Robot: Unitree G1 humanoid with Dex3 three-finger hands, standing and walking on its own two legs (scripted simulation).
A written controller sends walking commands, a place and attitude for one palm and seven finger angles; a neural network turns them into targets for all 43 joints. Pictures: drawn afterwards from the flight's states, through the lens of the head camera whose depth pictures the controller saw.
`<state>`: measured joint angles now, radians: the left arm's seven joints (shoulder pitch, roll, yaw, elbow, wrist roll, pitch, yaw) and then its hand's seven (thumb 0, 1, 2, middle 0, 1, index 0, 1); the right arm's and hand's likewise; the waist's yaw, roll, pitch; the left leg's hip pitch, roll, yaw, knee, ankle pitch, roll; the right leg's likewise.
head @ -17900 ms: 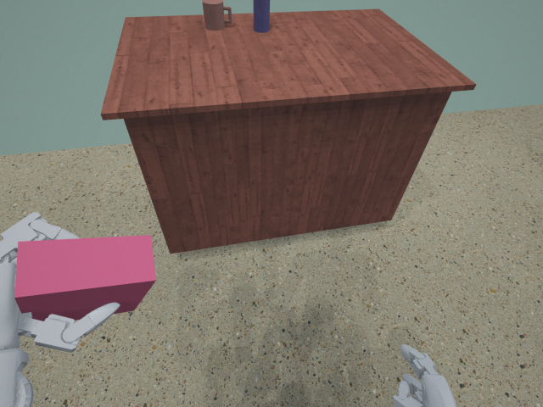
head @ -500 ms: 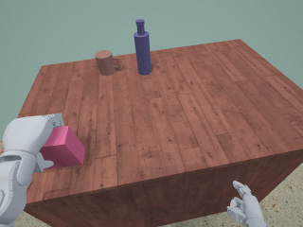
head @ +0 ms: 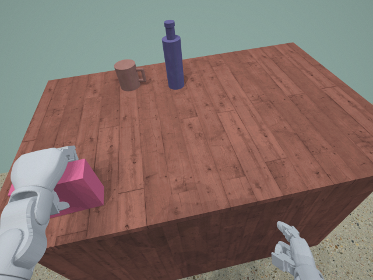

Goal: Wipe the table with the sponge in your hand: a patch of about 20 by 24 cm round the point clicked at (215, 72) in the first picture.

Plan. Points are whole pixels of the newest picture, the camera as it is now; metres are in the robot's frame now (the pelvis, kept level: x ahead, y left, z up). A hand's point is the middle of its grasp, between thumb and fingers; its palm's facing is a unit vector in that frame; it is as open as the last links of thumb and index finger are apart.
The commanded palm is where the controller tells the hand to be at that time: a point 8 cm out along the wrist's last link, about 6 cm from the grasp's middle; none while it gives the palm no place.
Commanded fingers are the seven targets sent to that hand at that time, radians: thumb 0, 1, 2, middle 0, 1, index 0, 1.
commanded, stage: lower the sponge onto the table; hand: left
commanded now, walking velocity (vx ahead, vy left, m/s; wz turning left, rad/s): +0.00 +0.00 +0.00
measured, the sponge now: (66, 194) +0.24 +0.32 +0.05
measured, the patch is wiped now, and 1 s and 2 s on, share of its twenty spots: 0.05 0.30 0.40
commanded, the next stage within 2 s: wipe forward along the first lane in 0.28 s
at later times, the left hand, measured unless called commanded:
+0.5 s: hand (55, 187) +0.23 +0.32 +0.09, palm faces -0.03 -0.03 -1.00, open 9.5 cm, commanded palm +0.22 +0.32 +0.14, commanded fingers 0.00 0.10 1.30 -1.20 -1.60 -1.20 -1.60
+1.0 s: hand (56, 164) +0.29 +0.35 +0.09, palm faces -0.11 +0.00 -0.99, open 9.6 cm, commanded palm +0.28 +0.34 +0.12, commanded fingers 0.00 0.10 1.30 -1.20 -1.60 -1.20 -1.60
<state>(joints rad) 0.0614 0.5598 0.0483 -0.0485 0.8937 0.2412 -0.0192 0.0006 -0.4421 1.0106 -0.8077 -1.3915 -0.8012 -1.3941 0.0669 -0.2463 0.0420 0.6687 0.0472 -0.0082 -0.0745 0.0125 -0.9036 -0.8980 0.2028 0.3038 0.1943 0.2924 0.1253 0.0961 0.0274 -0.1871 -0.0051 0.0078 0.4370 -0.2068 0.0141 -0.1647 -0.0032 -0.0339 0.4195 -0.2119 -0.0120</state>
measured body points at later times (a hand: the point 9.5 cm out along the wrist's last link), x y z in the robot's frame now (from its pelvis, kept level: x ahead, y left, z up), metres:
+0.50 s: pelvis +0.01 -0.01 +0.00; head +0.00 -0.05 +0.45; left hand +0.23 +0.32 +0.15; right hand +0.23 -0.24 -0.09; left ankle +0.02 +0.11 -0.74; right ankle +0.01 -0.12 -0.74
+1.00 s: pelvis -0.01 -0.01 -0.01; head +0.01 -0.05 +0.44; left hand +0.29 +0.35 +0.15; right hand +0.16 -0.26 -0.13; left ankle +0.02 +0.11 -0.74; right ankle +0.01 -0.12 -0.74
